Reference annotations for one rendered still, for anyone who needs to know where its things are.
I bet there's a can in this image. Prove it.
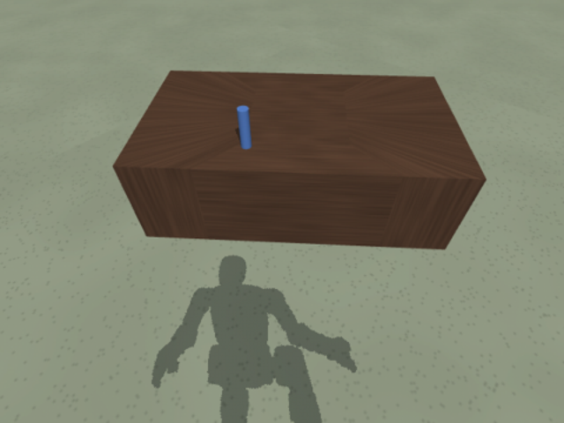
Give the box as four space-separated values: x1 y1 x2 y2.
237 106 252 149

